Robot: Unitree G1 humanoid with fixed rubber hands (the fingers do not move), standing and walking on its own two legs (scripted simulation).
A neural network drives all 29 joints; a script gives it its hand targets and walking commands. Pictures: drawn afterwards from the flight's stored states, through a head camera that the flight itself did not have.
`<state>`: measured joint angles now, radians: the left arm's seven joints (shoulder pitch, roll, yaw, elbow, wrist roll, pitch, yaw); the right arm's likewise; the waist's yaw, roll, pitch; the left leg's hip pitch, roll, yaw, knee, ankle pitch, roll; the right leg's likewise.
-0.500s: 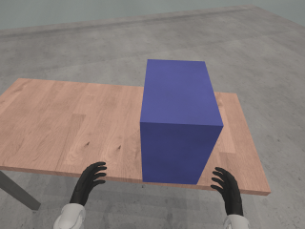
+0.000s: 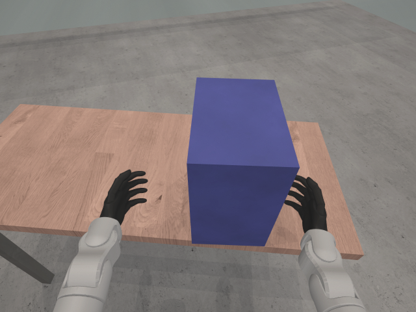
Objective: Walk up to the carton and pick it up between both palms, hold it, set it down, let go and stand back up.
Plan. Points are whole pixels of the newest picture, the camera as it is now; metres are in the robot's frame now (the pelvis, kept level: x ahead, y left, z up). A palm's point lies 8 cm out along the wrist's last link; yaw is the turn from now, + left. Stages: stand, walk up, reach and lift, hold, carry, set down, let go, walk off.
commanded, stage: reach and lift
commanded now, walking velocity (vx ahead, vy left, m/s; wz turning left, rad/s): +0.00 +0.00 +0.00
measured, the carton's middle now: (231, 164) +0.45 -0.02 +0.02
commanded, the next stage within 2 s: none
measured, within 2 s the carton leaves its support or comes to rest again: neither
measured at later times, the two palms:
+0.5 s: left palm (119, 162) +0.36 +0.20 +0.12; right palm (315, 175) +0.36 -0.17 +0.11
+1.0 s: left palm (123, 117) +0.42 +0.20 +0.18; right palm (320, 132) +0.41 -0.17 +0.17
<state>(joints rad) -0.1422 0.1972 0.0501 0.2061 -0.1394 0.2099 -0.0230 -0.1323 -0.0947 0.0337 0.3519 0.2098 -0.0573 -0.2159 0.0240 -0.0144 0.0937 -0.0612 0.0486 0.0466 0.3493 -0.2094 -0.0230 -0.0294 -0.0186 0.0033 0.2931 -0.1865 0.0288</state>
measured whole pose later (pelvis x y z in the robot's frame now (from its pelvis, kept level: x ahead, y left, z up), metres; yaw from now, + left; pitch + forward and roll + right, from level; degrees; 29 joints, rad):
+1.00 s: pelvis -0.01 -0.01 +0.00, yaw +0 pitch +1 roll -1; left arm -0.86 0.35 0.11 0.61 -0.17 0.50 0.01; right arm -0.85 -0.21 0.02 0.67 0.37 0.32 -0.26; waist -0.05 -0.02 0.02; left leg -0.20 0.06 0.03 0.38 -0.19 -0.03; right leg -0.16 0.00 -0.01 0.30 -0.16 0.02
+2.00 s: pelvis -0.01 -0.01 -0.01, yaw +1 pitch +14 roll -1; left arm -1.13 0.33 -0.01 1.36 -0.23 -0.01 0.03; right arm -1.05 -0.11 -0.10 1.14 0.20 0.07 -0.22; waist -0.07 -0.01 -0.16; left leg -0.50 0.06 0.00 0.43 -0.17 -0.04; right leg -0.46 0.01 -0.02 0.37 -0.15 0.01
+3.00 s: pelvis +0.00 +0.01 +0.00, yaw +0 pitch +11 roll -1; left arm -1.00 0.04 0.60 1.23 0.40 -0.22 0.03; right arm -0.86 0.17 -0.70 0.92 -0.49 -0.18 -0.08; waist -0.05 -0.01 -0.04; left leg -0.38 0.04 0.03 0.36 -0.16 -0.01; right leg -0.34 -0.03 -0.01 0.28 -0.13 0.03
